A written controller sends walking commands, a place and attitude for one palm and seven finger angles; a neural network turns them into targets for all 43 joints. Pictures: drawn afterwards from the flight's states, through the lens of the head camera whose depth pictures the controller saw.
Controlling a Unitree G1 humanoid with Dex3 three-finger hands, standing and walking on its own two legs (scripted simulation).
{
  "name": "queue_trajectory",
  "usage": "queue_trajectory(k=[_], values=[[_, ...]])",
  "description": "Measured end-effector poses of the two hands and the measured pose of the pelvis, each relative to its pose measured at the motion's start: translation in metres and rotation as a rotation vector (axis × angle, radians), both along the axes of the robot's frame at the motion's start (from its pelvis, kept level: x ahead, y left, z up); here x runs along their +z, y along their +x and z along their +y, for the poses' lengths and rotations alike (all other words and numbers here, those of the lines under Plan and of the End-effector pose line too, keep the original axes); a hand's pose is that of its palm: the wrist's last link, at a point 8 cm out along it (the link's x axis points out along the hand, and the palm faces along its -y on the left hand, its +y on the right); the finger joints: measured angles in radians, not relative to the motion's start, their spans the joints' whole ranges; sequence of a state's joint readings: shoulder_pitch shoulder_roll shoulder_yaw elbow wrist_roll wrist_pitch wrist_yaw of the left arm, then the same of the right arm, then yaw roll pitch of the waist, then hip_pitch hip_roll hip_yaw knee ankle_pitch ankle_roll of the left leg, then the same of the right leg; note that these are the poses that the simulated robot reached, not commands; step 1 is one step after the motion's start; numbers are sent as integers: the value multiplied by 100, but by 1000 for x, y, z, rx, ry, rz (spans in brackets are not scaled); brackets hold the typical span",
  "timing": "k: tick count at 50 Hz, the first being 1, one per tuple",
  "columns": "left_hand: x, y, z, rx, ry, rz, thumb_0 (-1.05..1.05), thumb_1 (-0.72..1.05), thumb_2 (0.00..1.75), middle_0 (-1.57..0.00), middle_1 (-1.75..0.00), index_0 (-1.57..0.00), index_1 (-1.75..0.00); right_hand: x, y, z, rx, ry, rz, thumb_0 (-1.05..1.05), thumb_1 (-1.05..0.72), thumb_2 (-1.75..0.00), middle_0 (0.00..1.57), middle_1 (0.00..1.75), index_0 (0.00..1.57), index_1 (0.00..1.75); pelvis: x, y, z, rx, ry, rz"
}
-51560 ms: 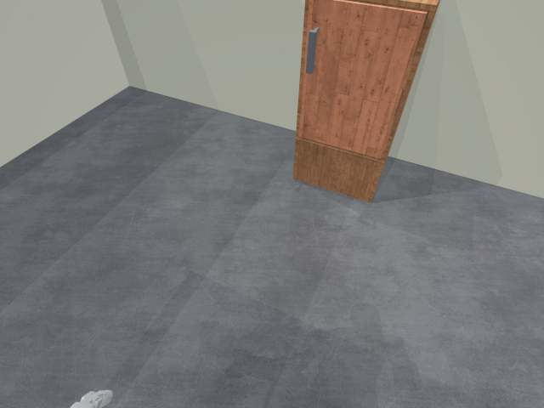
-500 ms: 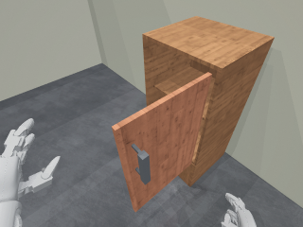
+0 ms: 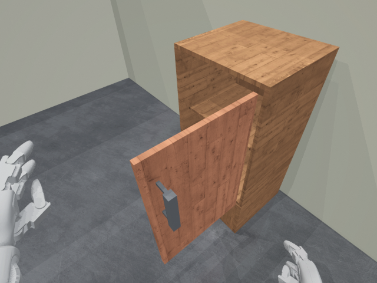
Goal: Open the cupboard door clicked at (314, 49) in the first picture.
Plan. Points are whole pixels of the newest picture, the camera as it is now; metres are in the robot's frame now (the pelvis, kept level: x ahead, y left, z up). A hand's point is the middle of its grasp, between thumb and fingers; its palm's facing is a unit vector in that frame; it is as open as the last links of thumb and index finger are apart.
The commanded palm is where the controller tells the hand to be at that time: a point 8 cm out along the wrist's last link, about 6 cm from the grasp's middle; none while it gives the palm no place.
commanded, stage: step back with the hand held close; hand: left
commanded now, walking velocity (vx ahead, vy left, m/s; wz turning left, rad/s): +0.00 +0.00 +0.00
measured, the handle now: (167, 205) +0.32 +0.10 -0.05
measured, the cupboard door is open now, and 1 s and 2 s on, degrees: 89 89 89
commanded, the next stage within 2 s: stop stepping back and stand still in 1.14 s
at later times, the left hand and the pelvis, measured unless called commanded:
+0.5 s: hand (31, 216) +0.17 +0.28 +0.15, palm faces +0.33 -0.80 -0.51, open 7.4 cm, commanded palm +0.11 +0.32 +0.17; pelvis -0.04 +0.02 +0.00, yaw -2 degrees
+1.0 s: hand out of the picture +0.04 +0.31 +0.16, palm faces +0.49 -0.76 -0.43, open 7.4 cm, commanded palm -0.01 +0.35 +0.17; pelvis -0.14 +0.04 -0.02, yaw +3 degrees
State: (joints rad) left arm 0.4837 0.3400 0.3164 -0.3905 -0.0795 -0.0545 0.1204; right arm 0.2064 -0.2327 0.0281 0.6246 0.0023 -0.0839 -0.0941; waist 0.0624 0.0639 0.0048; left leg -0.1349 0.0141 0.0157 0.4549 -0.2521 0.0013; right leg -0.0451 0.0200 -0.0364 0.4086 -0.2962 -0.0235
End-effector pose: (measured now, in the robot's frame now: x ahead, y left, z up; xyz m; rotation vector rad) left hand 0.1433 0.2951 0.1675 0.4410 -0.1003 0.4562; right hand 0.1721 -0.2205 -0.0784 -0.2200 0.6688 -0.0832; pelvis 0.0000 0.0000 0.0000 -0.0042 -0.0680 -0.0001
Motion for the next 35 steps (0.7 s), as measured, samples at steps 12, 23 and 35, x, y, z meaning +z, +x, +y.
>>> queue_trajectory(k=[12, 23, 35], values=[[11, 6, 5, -28, 80, -20, 2, 89, 90, -21, -30, -21, -30, 0, -6, -9, -32, -4, 35, 1, -91, -89, 21, 30, 20, 30, 1, -9, 0, -5, -14, 35], [4, -7, 12, -126, 117, 58, 2, 89, 90, -22, -30, -21, -30, 3, -45, -10, -141, -36, 87, 1, -91, -89, 20, 30, 20, 30, 0, -34, 20, -33, -9, 63], [7, -64, 38, -94, 150, -46, 2, 89, 90, -22, -30, -21, -30, 3, -97, 16, -108, -49, 56, 1, -91, -89, 21, 30, 20, 30, -8, -83, 37, -15, -28, 47]])
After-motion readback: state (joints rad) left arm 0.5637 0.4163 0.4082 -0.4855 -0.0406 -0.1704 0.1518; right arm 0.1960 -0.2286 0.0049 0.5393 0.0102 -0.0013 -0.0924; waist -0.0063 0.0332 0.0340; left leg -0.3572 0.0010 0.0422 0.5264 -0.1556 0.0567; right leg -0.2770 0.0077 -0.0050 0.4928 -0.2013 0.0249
